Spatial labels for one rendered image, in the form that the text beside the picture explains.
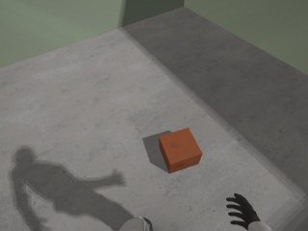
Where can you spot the robot left thigh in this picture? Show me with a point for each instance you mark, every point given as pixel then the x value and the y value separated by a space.
pixel 135 224

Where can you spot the robot right forearm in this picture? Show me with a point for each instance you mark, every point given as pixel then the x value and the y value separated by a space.
pixel 258 226

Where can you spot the carton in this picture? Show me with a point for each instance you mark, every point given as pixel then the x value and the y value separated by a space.
pixel 179 150

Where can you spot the right robot hand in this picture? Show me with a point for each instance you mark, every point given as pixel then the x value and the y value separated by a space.
pixel 247 214

